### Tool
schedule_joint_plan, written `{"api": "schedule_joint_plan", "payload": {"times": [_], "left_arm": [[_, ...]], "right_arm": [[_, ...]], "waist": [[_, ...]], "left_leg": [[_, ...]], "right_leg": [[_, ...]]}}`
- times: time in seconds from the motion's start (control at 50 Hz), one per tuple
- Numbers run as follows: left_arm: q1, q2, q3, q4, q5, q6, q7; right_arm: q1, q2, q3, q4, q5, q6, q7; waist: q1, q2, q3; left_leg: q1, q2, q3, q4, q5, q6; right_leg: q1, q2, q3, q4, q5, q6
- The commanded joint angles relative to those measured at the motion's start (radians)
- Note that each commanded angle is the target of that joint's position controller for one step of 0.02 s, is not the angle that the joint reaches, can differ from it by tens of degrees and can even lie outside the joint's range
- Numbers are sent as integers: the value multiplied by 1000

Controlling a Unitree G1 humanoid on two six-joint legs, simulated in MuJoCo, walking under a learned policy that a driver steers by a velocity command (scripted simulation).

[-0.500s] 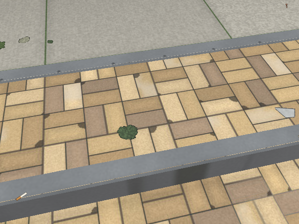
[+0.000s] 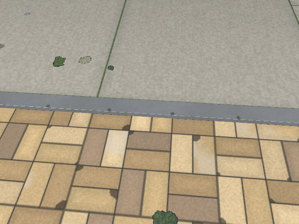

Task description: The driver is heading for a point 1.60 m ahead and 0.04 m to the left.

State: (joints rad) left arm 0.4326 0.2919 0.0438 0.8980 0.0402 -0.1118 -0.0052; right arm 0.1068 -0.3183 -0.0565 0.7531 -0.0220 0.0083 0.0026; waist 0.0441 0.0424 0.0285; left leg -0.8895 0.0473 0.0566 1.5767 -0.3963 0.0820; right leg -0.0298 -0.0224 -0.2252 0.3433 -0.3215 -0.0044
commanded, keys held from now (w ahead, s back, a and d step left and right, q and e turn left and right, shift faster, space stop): q+shift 0.10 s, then shift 0.54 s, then e+shift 0.36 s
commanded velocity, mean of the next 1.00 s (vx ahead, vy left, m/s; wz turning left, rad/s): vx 0.15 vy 0.00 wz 0.11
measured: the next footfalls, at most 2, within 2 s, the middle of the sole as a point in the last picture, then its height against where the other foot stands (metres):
left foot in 0.16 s outside the picture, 0.16 m higher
right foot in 0.86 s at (186, 205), level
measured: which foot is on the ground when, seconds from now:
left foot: up 0.00-0.14, down 0.16-0.88, up 0.90-1.00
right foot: down 0.00-0.18, up 0.20-0.84, down 0.86-1.00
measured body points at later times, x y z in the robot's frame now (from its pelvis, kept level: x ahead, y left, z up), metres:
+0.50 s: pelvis +0.29 +0.05 +0.15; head +0.32 +0.07 +0.60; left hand +0.43 +0.34 +0.08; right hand +0.43 -0.18 +0.03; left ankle +0.32 +0.07 -0.58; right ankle +0.41 -0.13 -0.38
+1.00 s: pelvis +0.41 +0.01 +0.15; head +0.45 -0.01 +0.60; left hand +0.52 +0.30 +0.07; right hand +0.62 -0.23 +0.05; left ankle +0.34 +0.12 -0.49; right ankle +0.47 -0.08 -0.58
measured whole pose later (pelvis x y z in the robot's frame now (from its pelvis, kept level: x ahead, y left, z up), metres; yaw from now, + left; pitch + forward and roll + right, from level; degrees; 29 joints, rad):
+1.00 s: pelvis +0.41 +0.01 +0.15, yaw +4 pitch +3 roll +1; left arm 0.25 0.28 0.06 0.59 -0.01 0.01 0.03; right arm 0.10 -0.27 -0.03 0.68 -0.01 0.01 -0.02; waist 0.03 0.01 0.01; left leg -0.50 -0.10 -0.06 1.19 -0.47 -0.04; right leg -0.40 0.06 0.07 0.54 -0.19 -0.05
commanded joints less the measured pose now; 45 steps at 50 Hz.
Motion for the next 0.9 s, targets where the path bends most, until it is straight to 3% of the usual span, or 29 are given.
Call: {"api": "schedule_joint_plan", "payload": {"times": [0.02, 0.06, 0.08, 0.1, 0.12, 0.14, 0.16, 0.18, 0.2, 0.22, 0.24, 0.26, 0.28, 0.3, 0.32, 0.36, 0.42, 0.48, 0.54, 0.62, 0.64, 0.66, 0.7, 0.74, 0.8, 0.84, 0.86, 0.88, 0.9], "left_arm": [[8, 54, -2, -14, 13, -4, 3], [37, 28, -18, 10, 28, 24, 13], [68, 12, -27, 20, 29, 36, 26], [-84, 78, -21, -39, 17, 52, 37], [-59, 114, -12, -67, -14, 46, 44], [-110, 224, 12, -105, -48, 31, 38], [-184, 314, 48, -145, -80, 25, 10], [-103, 247, 42, -130, -92, 13, -11], [-72, 157, 23, -236, -83, 20, -34], [5, 100, 13, -248, -35, 24, -26], [9, 49, 8, -245, -40, 39, -11], [-3, -5, -6, -247, -28, 66, 15], [-51, -20, -10, -261, -3, 97, 37], [-53, -27, -5, -273, 9, 120, 56], [-17, 82, 7, -270, -11, 53, -23], [-158, 64, 5, -316, -23, -1, -18], [-218, 26, -11, -313, -40, -27, 12], [-239, 53, -6, -303, -25, -20, 4], [-232, 48, -5, -294, -15, -10, -29], [-257, 50, 10, -259, -6, 9, -56], [-307, -42, -30, -258, -38, 52, -6], [-340, -71, -43, -284, -55, 67, 7], [-342, -6, -31, -302, -68, 66, 3], [-352, 84, 5, -331, -70, 64, -9], [-300, 77, 16, -334, -65, 78, -19], [-225, 58, 22, -320, -66, 78, -19], [-171, 86, 37, -314, -63, 78, -12], [-82, 159, 65, -311, -54, 82, 4], [-63, 246, 87, -331, -29, 86, 22]], "right_arm": [[-173, 101, 41, -194, 9, 20, -38], [-357, 156, 85, -324, 12, 16, -49], [-363, 157, 95, -337, 8, 8, -43], [-191, 169, 118, -313, 20, 8, -12], [-125, 110, 102, -294, 10, 16, 13], [79, 47, 65, -233, -8, 27, 31], [351, -13, 25, -160, 3, 24, 34], [280, -102, -12, -165, 4, 22, 31], [162, -278, -64, -206, 0, 25, 6], [113, -223, -73, -226, 24, 21, -8], [59, -153, -52, -213, 13, 20, -10], [31, -79, -34, -175, 7, 15, -15], [7, -7, -16, -151, 5, 4, -25], [-19, 30, -5, -144, -2, -6, -28], [34, 76, 55, -82, -41, -44, 32], [133, -31, 23, 11, -81, -61, 51], [149, -110, 2, 9, -56, -97, 59], [108, -117, 9, -74, -20, -127, 31], [100, -104, 21, -126, -13, -143, 16], [95, -131, 17, -150, 18, -165, 37], [133, -15, 28, -136, 59, -95, -15], [168, -9, 40, -122, 40, -62, -33], [181, -52, 17, -82, 3, -29, -40], [171, -116, -10, -66, 7, -6, -39], [95, -104, -10, -85, 16, 15, -44], [47, -101, -13, -102, 29, 19, -52], [44, -100, -15, -104, 32, 15, -57], [6, -95, -15, -134, 15, -2, -60], [-16, -63, -3, -172, -16, -19, -48]], "waist": [[-54, -180, 106], [-76, -103, 201], [-81, -40, 175], [-196, -31, 79], [-180, -3, -52], [-258, -119, -230], [-354, -202, -397], [-298, -105, -411], [-184, 295, -498], [-104, 103, -604], [-63, 4, -522], [-8, -96, -352], [11, -123, -194], [31, -69, -124], [7, -27, -253], [11, -64, -170], [29, -25, -163], [22, 25, -163], [15, 28, -171], [4, 42, -104], [-95, -60, -206], [-113, -15, -170], [-129, 75, -145], [-133, 98, -119], [-101, 63, -68], [-55, 50, -86], [-26, 19, -120], [6, -90, -176], [-3, -325, -222]], "left_leg": [[-428, 8, -8, 433, -214, 48], [-539, 28, 34, 309, -300, 74], [-522, 6, 89, 214, -285, 70], [-80, -7, 131, -136, -144, 87], [277, -71, 168, -299, 39, 77], [555, -159, 190, -278, 41, 71], [796, -194, 100, -398, 92, 95], [907, -135, -235, -681, 211, 174], [973, 220, -916, -1048, 854, 295], [986, 237, -996, -1063, 916, 243], [849, 224, -950, -1069, 718, 249], [663, 185, -816, -1073, 533, 201], [510, 128, -685, -1023, 407, 177], [425, 110, -615, -1033, 408, 160], [411, 108, -566, -1126, 180, 111], [405, 114, -504, -1082, 369, 18], [524, 62, -339, -1112, 521, -167], [531, -19, -201, -1175, 659, -217], [599, -34, -155, -1184, 745, -205], [641, 34, -209, -1142, 775, -159], [835, 122, -242, -1208, 892, -26], [935, 167, -266, -1191, 934, 7], [972, 203, -242, -1154, 1019, 59], [968, 214, -236, -1135, 1027, 90], [920, 219, -214, -1101, 990, 129], [866, 165, -141, -1018, 1053, 96], [801, 116, -93, -925, 1045, 49], [640, 18, -28, -729, 831, -18], [335, -189, 5, -438, 133, -120]], "right_leg": [[137, -351, 82, -139, 827, -106], [116, -296, -2, -194, 765, -50], [152, -238, -56, -181, 797, -34], [-82, -159, -182, -149, 959, -17], [-199, -171, -106, -103, 1221, -69], [-205, -218, -78, 100, 1636, -105], [-188, -223, -33, 418, 1724, -90], [-301, -129, 30, 834, 799, 2], [-578, 147, 97, 1427, -80, 82], [-567, 56, 339, 1516, 36, 39], [-580, 55, 310, 1596, 87, 42], [-611, 11, 305, 1533, 106, 42], [-651, -16, 304, 1474, 78, 32], [-672, -12, 293, 1522, 41, 27], [-739, 16, 489, 1525, 83, -7], [-890, 5, 471, 1475, 171, 20], [-982, -12, 382, 1417, 173, 9], [-903, 11, 285, 1239, 200, 57], [-786, -16, 260, 969, 285, 111], [-664, -29, 282, 601, 388, 118], [-738, -57, 231, 513, 321, 75], [-792, -82, 270, 475, 265, 59], [-756, -90, 270, 403, 188, 32], [-712, -50, 251, 411, 44, 14], [-635, -36, 220, 365, -29, -3], [-481, 5, 175, 227, 75, -34], [-349, 13, 208, 157, 242, -67], [-171, -77, 393, 144, 586, -136], [16, -284, 741, 100, 974, -322]]}}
